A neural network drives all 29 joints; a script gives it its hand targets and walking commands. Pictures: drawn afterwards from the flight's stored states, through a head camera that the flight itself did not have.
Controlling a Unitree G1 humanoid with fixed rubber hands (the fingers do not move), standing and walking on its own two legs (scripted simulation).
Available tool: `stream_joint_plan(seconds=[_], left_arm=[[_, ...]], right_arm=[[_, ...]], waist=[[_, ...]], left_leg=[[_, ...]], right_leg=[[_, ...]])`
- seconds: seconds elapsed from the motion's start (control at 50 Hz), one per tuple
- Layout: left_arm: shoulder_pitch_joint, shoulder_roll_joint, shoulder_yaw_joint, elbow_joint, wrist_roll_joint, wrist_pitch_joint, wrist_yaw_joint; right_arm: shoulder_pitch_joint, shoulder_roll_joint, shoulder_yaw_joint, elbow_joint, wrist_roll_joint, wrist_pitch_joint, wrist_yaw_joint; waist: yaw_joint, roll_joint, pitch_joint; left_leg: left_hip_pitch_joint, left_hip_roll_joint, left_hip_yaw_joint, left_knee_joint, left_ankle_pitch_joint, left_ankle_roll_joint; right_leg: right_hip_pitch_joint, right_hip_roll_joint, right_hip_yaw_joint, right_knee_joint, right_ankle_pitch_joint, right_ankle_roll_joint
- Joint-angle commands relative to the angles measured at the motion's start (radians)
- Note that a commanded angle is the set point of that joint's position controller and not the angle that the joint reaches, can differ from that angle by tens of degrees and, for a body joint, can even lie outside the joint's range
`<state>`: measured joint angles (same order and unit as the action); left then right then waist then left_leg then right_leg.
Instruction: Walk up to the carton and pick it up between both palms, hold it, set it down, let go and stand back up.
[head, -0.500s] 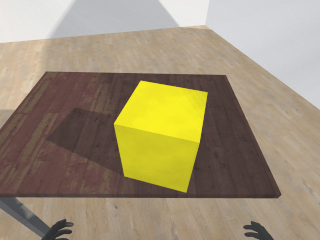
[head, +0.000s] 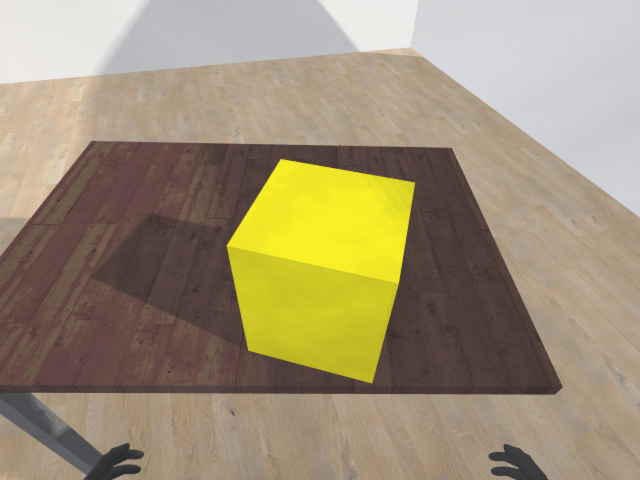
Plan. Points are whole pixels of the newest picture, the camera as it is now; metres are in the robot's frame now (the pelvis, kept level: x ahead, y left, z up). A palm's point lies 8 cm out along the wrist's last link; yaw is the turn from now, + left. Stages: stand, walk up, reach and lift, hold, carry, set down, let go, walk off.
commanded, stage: stand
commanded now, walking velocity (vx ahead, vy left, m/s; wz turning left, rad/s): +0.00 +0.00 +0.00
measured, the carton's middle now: (326, 271) +0.44 -0.03 +0.01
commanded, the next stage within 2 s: none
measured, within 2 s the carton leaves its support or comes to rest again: neither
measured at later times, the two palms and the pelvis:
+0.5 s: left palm out of the picture +0.14 +0.27 -0.07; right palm out of the picture +0.11 -0.28 -0.08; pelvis +0.00 +0.00 +0.00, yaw +0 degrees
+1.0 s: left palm out of the picture +0.13 +0.27 -0.08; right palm out of the picture +0.11 -0.28 -0.09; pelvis +0.00 +0.00 +0.00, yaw +0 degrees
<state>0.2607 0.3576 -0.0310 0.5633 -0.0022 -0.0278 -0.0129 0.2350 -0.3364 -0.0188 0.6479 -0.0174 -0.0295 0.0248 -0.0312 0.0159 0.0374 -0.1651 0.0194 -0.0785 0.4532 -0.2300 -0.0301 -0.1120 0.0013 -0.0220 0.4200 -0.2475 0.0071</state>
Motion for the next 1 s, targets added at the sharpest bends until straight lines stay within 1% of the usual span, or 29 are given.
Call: stream_joint_plan(seconds=[0.0, 0.06, 0.08, 0.1, 0.12, 0.16, 0.18, 0.2, 0.24, 0.26, 0.3, 0.32, 0.34, 0.38, 0.42, 0.5, 0.52, 0.54, 0.6, 0.62, 0.68, 0.7, 0.72, 0.76, 0.78, 0.8, 0.82, 0.94, 0.98], left_arm=[[-0.010, 0.200, 0.100, -0.005, 0.015, -0.031, 0.015], [-0.021, 0.210, 0.101, -0.002, 0.017, -0.034, 0.013], [-0.016, 0.209, 0.102, 0.004, 0.014, -0.034, 0.013], [-0.012, 0.202, 0.098, 0.005, 0.010, -0.033, 0.011], [-0.022, 0.208, 0.100, 0.008, 0.014, -0.035, 0.013], [-0.025, 0.214, 0.102, 0.009, 0.012, -0.031, 0.015], [-0.022, 0.203, 0.100, 0.015, 0.014, -0.031, 0.012], [-0.012, 0.206, 0.098, 0.017, 0.013, -0.032, 0.013], [-0.025, 0.211, 0.097, 0.021, 0.017, -0.032, 0.014], [-0.028, 0.215, 0.101, 0.021, 0.016, -0.034, 0.015], [-0.028, 0.211, 0.101, 0.027, 0.014, -0.032, 0.014], [-0.035, 0.211, 0.099, 0.023, 0.014, -0.034, 0.015], [-0.028, 0.205, 0.099, 0.027, 0.010, -0.033, 0.016], [-0.036, 0.214, 0.102, 0.031, 0.014, -0.035, 0.016], [-0.029, 0.204, 0.096, 0.035, 0.011, -0.033, 0.015], [-0.032, 0.213, 0.101, 0.047, 0.014, -0.030, 0.016], [-0.037, 0.221, 0.100, 0.045, 0.016, -0.029, 0.016], [-0.038, 0.211, 0.102, 0.045, 0.012, -0.030, 0.017], [-0.035, 0.218, 0.099, 0.054, 0.012, -0.031, 0.016], [-0.039, 0.210, 0.097, 0.056, 0.013, -0.030, 0.016], [-0.042, 0.218, 0.097, 0.061, 0.014, -0.029, 0.018], [-0.034, 0.208, 0.096, 0.058, 0.011, -0.028, 0.016], [-0.031, 0.213, 0.099, 0.069, 0.014, -0.029, 0.016], [-0.028, 0.203, 0.096, 0.070, 0.008, -0.028, 0.014], [-0.037, 0.219, 0.100, 0.070, 0.012, -0.030, 0.016], [-0.039, 0.216, 0.098, 0.069, 0.012, -0.031, 0.017], [-0.033, 0.206, 0.095, 0.072, 0.011, -0.026, 0.016], [-0.043, 0.217, 0.099, 0.085, 0.014, -0.024, 0.019], [-0.044, 0.219, 0.100, 0.087, 0.010, -0.025, 0.021]], right_arm=[[-0.027, -0.215, -0.062, -0.011, 0.012, -0.017, -0.009], [-0.026, -0.225, -0.067, -0.008, 0.014, -0.017, -0.010], [-0.025, -0.225, -0.066, -0.001, 0.014, -0.017, -0.008], [-0.040, -0.225, -0.063, -0.003, 0.016, -0.018, -0.008], [-0.038, -0.212, -0.063, -0.004, 0.015, -0.017, -0.008], [-0.046, -0.227, -0.063, -0.001, 0.013, -0.016, -0.009], [-0.039, -0.222, -0.061, 0.006, 0.016, -0.016, -0.009], [-0.032, -0.221, -0.063, 0.006, 0.017, -0.016, -0.009], [-0.031, -0.219, -0.062, 0.010, 0.017, -0.014, -0.008], [-0.035, -0.222, -0.062, 0.008, 0.014, -0.013, -0.009], [-0.037, -0.222, -0.060, 0.014, 0.015, -0.014, -0.009], [-0.036, -0.216, -0.059, 0.015, 0.017, -0.013, -0.010], [-0.032, -0.226, -0.061, 0.017, 0.018, -0.015, -0.011], [-0.031, -0.225, -0.061, 0.025, 0.016, -0.016, -0.011], [-0.045, -0.224, -0.063, 0.027, 0.015, -0.012, -0.010], [-0.052, -0.223, -0.061, 0.032, 0.017, -0.012, -0.012], [-0.040, -0.223, -0.059, 0.032, 0.017, -0.012, -0.013], [-0.046, -0.230, -0.060, 0.040, 0.016, -0.010, -0.012], [-0.034, -0.217, -0.057, 0.041, 0.021, -0.013, -0.013], [-0.045, -0.216, -0.056, 0.040, 0.021, -0.013, -0.011], [-0.039, -0.226, -0.059, 0.047, 0.020, -0.012, -0.014], [-0.041, -0.228, -0.058, 0.047, 0.020, -0.013, -0.014], [-0.036, -0.232, -0.060, 0.051, 0.020, -0.013, -0.015], [-0.040, -0.228, -0.061, 0.051, 0.022, -0.011, -0.015], [-0.028, -0.225, -0.057, 0.060, 0.020, -0.011, -0.014], [-0.042, -0.225, -0.057, 0.056, 0.019, -0.010, -0.016], [-0.040, -0.224, -0.056, 0.059, 0.020, -0.011, -0.015], [-0.050, -0.224, -0.057, 0.069, 0.017, -0.010, -0.017], [-0.039, -0.220, -0.054, 0.070, 0.022, -0.009, -0.019]], waist=[[0.022, 0.020, -0.042], [0.018, 0.018, -0.056], [0.026, 0.007, -0.050], [0.031, 0.018, -0.042], [0.024, 0.003, -0.045], [0.031, 0.023, -0.045], [0.024, 0.024, -0.049], [0.028, 0.010, -0.035], [0.016, 0.007, -0.039], [0.022, 0.002, -0.045], [0.023, 0.021, -0.039], [0.020, 0.002, -0.038], [0.021, 0.013, -0.039], [0.016, 0.002, -0.041], [0.027, 0.006, -0.043], [0.024, 0.007, -0.048], [0.018, 0.012, -0.038], [0.024, 0.027, -0.039], [0.016, 0.011, -0.042], [0.022, 0.009, -0.042], [0.018, 0.012, -0.035], [0.024, 0.027, -0.033], [0.018, 0.014, -0.037], [0.023, 0.024, -0.048], [0.017, 0.003, -0.040], [0.024, 0.007, -0.035], [0.021, 0.021, -0.044], [0.021, 0.002, -0.039], [0.016, 0.017, -0.034]], left_leg=[[-0.005, 0.083, -0.045, -0.035, 0.143, 0.075], [0.002, 0.077, -0.039, -0.034, 0.148, 0.068], [-0.009, 0.082, -0.043, -0.037, 0.152, 0.072], [-0.013, 0.082, -0.041, -0.038, 0.144, 0.073], [-0.006, 0.081, -0.043, -0.041, 0.149, 0.069], [-0.014, 0.084, -0.044, -0.037, 0.162, 0.073], [-0.007, 0.083, -0.043, -0.040, 0.157, 0.070], [-0.014, 0.082, -0.048, -0.041, 0.148, 0.072], [0.000, 0.083, -0.048, -0.043, 0.144, 0.067], [-0.006, 0.079, -0.044, -0.044, 0.139, 0.067], [-0.006, 0.082, -0.043, -0.044, 0.142, 0.070], [0.001, 0.086, -0.046, -0.044, 0.158, 0.066], [-0.003, 0.083, -0.044, -0.039, 0.160, 0.071], [-0.009, 0.081, -0.048, -0.046, 0.157, 0.071], [-0.005, 0.086, -0.051, -0.046, 0.163, 0.070], [-0.001, 0.084, -0.042, -0.051, 0.157, 0.066], [0.004, 0.083, -0.039, -0.047, 0.165, 0.063], [-0.007, 0.089, -0.041, -0.051, 0.170, 0.069], [0.006, 0.087, -0.046, -0.055, 0.170, 0.067], [0.005, 0.090, -0.042, -0.048, 0.176, 0.068], [0.003, 0.087, -0.047, -0.054, 0.178, 0.065], [-0.004, 0.087, -0.043, -0.056, 0.191, 0.067], [0.006, 0.086, -0.044, -0.058, 0.174, 0.065], [0.014, 0.086, -0.039, -0.053, 0.186, 0.064], [0.009, 0.086, -0.049, -0.057, 0.180, 0.063], [-0.003, 0.092, -0.046, -0.058, 0.181, 0.066], [0.012, 0.086, -0.040, -0.053, 0.180, 0.066], [0.014, 0.089, -0.045, -0.059, 0.193, 0.063], [0.019, 0.090, -0.048, -0.060, 0.211, 0.065]], right_leg=[[-0.046, -0.108, 0.098, -0.034, 0.133, -0.045], [-0.038, -0.106, 0.098, -0.036, 0.144, -0.044], [-0.037, -0.108, 0.097, -0.034, 0.139, -0.045], [-0.041, -0.109, 0.101, -0.039, 0.131, -0.045], [-0.044, -0.110, 0.100, -0.034, 0.132, -0.048], [-0.033, -0.109, 0.101, -0.039, 0.143, -0.044], [-0.035, -0.108, 0.097, -0.040, 0.146, -0.045], [-0.039, -0.111, 0.100, -0.043, 0.135, -0.045], [-0.051, -0.110, 0.099, -0.043, 0.142, -0.046], [-0.039, -0.110, 0.099, -0.044, 0.123, -0.044], [-0.040, -0.111, 0.107, -0.048, 0.130, -0.046], [-0.048, -0.112, 0.103, -0.045, 0.138, -0.045], [-0.049, -0.114, 0.105, -0.050, 0.157, -0.047], [-0.036, -0.111, 0.099, -0.040, 0.160, -0.047], [-0.040, -0.113, 0.098, -0.039, 0.153, -0.045], [-0.025, -0.113, 0.095, -0.046, 0.144, -0.045], [-0.040, -0.113, 0.102, -0.049, 0.151, -0.044], [-0.026, -0.116, 0.101, -0.043, 0.151, -0.043], [-0.030, -0.117, 0.105, -0.041, 0.173, -0.046], [-0.034, -0.119, 0.105, -0.045, 0.165, -0.047], [-0.037, -0.116, 0.102, -0.047, 0.167, -0.045], [-0.030, -0.114, 0.099, -0.047, 0.169, -0.043], [-0.033, -0.115, 0.097, -0.045, 0.164, -0.043], [-0.034, -0.120, 0.105, -0.050, 0.158, -0.047], [-0.032, -0.116, 0.097, -0.047, 0.152, -0.048], [-0.031, -0.117, 0.101, -0.052, 0.158, -0.047], [-0.033, -0.118, 0.105, -0.056, 0.171, -0.044], [-0.031, -0.119, 0.097, -0.050, 0.178, -0.048], [-0.034, -0.120, 0.103, -0.048, 0.186, -0.048]])
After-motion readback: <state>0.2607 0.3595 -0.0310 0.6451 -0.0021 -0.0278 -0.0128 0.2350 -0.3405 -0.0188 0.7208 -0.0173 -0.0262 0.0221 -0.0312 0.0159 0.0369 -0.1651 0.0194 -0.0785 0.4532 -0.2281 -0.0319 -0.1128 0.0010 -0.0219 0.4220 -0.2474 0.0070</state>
